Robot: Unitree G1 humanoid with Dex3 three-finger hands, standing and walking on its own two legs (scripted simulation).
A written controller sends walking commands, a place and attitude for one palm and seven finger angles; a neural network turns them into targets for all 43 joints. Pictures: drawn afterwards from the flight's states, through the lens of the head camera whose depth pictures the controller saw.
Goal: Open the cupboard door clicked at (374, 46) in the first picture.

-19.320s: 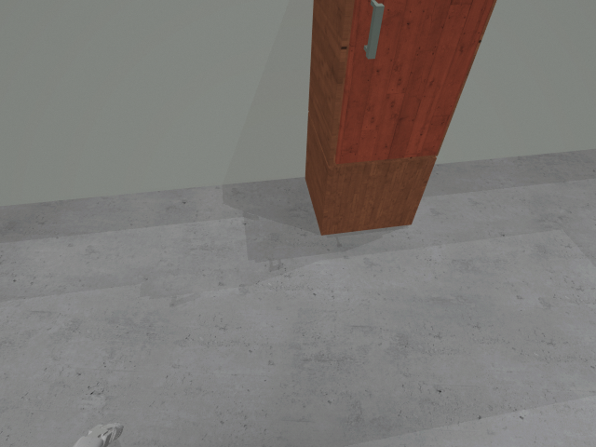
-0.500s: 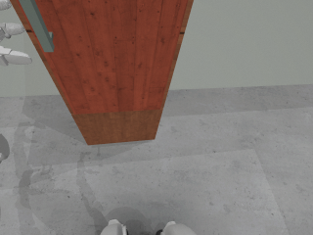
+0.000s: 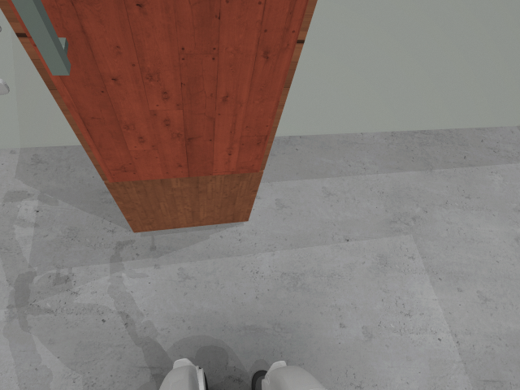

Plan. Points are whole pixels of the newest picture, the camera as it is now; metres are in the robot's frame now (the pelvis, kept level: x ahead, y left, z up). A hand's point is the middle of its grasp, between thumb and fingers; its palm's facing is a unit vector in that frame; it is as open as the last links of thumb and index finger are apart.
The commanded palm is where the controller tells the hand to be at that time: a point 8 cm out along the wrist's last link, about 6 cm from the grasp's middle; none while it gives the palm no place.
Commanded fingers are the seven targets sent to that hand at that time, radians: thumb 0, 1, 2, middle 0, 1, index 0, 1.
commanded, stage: move the hooked fingers beside the handle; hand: left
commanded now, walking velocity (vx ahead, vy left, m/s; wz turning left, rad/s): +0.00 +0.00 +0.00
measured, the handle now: (42, 16) +0.59 +0.22 +0.16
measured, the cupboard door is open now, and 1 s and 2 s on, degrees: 0 0 0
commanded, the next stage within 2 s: slide the fingers in behind the handle in 0.84 s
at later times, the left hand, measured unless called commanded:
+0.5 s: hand out of the picture +0.52 +0.28 +0.16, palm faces +0.05 -1.00 +0.00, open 14.0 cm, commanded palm +0.51 +0.32 +0.15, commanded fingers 0.00 -0.50 0.30 -0.30 -1.20 -0.30 -1.20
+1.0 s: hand out of the picture +0.53 +0.27 +0.17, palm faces +0.06 -1.00 +0.00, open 14.0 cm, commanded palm +0.52 +0.31 +0.15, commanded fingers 0.00 -0.50 0.30 -0.30 -1.20 -0.30 -1.20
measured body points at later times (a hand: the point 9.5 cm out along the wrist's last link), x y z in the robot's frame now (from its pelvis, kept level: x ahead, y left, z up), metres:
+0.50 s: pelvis +0.00 +0.01 +0.00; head +0.11 +0.05 +0.44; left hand +0.51 +0.34 +0.17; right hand -0.01 -0.26 -0.09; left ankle +0.02 +0.08 -0.70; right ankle -0.03 -0.13 -0.70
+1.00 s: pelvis +0.00 -0.01 +0.00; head +0.12 +0.02 +0.43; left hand +0.52 +0.33 +0.17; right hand -0.07 -0.28 -0.09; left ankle +0.02 +0.08 -0.70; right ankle -0.03 -0.13 -0.70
